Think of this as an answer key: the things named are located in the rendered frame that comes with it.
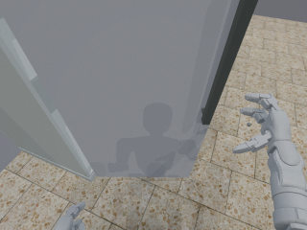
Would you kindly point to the fridge door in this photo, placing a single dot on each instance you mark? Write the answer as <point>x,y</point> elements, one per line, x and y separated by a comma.
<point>128,77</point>

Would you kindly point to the robot left hand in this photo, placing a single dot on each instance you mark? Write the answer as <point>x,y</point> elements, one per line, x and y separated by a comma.
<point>67,222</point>

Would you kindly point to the right robot forearm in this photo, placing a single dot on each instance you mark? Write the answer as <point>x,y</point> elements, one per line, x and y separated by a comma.
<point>288,186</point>

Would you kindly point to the robot right hand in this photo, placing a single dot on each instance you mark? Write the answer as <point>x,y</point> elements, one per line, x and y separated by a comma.
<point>276,122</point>

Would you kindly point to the handle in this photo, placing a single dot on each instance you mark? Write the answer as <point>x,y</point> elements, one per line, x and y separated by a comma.
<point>233,43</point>

